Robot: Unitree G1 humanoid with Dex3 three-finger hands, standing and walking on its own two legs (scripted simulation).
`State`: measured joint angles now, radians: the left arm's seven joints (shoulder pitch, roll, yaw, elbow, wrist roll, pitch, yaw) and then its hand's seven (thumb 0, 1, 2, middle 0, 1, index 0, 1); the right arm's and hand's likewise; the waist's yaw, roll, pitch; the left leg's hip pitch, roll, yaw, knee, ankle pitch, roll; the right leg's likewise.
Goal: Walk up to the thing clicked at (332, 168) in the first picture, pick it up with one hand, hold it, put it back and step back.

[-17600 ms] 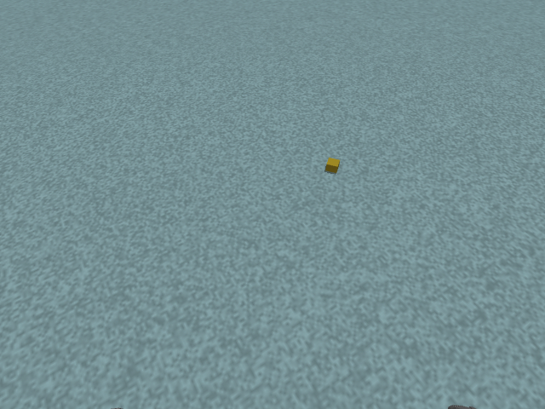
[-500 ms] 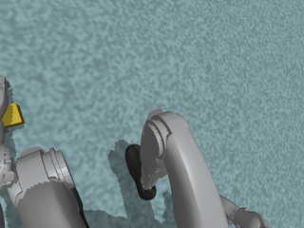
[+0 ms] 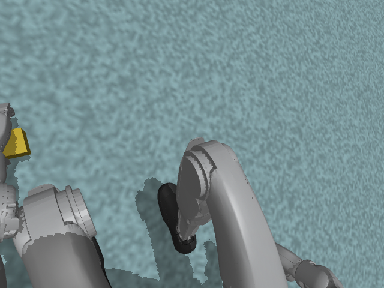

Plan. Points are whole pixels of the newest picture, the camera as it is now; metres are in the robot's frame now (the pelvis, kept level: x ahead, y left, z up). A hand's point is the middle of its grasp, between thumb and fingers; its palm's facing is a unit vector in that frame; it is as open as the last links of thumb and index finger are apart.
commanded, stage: close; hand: left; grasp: from above
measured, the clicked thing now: (9, 144) +0.42 +0.25 -0.29
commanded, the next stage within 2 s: settle in 1.24 s
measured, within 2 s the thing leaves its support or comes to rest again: leaves its support in 1.66 s
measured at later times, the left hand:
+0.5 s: hand out of the picture +0.41 +0.27 -0.25, palm faces -0.44 -0.09 -0.89, open 9.5 cm
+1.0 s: hand out of the picture +0.40 +0.27 -0.25, palm faces -0.43 -0.08 -0.90, open 8.5 cm
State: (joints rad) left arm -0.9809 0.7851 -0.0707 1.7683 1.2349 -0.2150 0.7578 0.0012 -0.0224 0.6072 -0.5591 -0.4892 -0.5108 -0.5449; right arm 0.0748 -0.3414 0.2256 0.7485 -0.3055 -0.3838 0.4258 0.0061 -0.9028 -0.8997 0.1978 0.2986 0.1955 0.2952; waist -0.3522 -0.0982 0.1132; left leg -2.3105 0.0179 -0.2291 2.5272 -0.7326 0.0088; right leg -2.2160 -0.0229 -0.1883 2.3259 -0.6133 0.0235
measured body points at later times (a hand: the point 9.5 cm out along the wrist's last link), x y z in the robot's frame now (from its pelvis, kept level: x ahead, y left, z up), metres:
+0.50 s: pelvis +0.00 +0.00 +0.00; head +0.25 +0.12 +0.35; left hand +0.43 +0.27 -0.20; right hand +0.07 -0.24 -0.06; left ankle +0.06 +0.12 -0.28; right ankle +0.13 -0.12 -0.28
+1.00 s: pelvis +0.00 +0.00 +0.00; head +0.25 +0.13 +0.35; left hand +0.42 +0.27 -0.20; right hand +0.08 -0.24 -0.06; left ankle +0.06 +0.12 -0.28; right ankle +0.13 -0.12 -0.28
